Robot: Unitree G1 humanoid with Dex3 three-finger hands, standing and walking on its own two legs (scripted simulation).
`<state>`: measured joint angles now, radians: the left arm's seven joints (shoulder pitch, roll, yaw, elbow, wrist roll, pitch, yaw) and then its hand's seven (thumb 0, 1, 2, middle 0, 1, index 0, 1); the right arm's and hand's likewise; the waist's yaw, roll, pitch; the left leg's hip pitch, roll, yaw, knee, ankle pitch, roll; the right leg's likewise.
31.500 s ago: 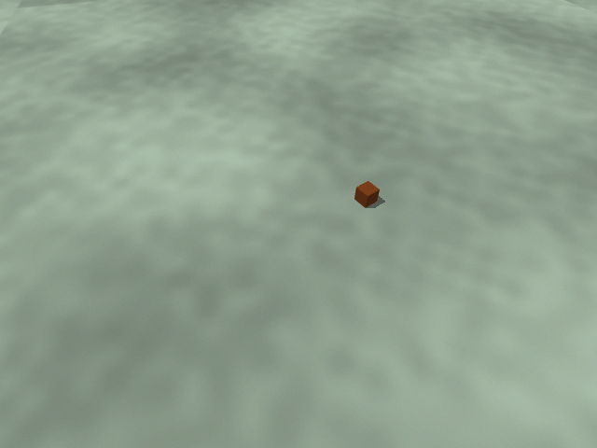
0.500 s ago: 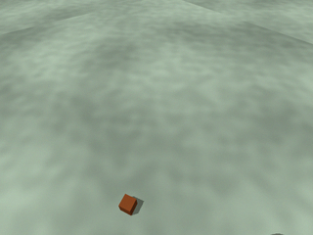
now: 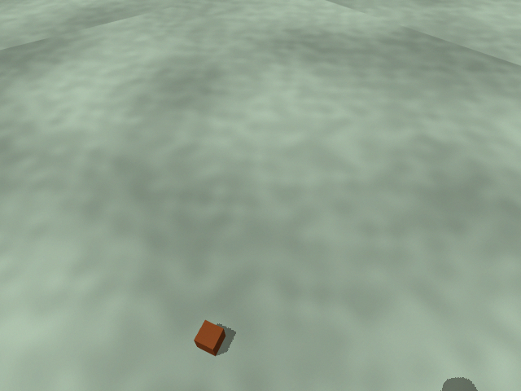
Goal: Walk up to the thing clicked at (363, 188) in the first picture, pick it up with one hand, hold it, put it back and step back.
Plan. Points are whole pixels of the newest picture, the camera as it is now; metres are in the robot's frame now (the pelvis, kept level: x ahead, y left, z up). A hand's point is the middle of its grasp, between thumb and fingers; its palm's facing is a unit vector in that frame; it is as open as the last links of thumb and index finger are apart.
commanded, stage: stand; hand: left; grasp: from above
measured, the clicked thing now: (210, 337) +0.45 +0.20 -0.74
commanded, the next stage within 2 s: step back in 1.02 s
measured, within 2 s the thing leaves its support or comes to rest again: neither
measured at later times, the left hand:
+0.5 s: hand out of the picture +0.08 +0.24 -0.16, palm faces +0.01 -0.94 -0.34, open 7.4 cm
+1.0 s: hand out of the picture +0.08 +0.24 -0.15, palm faces -0.01 -0.94 -0.34, open 7.4 cm
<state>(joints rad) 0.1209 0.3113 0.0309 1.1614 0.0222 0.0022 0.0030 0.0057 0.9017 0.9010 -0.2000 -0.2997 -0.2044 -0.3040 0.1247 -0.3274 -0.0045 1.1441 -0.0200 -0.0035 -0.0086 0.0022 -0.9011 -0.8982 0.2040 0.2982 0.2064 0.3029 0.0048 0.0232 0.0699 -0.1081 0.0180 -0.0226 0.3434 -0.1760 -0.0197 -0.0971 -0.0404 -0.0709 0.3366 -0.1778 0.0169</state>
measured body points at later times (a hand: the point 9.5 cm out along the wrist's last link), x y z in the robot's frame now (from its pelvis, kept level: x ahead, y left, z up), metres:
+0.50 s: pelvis +0.01 +0.00 +0.00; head +0.01 -0.01 +0.45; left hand +0.08 +0.29 -0.13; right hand +0.08 -0.30 -0.14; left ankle +0.01 +0.13 -0.75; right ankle +0.01 -0.13 -0.75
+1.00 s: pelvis +0.01 -0.01 +0.00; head +0.01 -0.01 +0.45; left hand +0.08 +0.29 -0.13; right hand +0.08 -0.30 -0.14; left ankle +0.01 +0.13 -0.75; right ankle +0.01 -0.13 -0.75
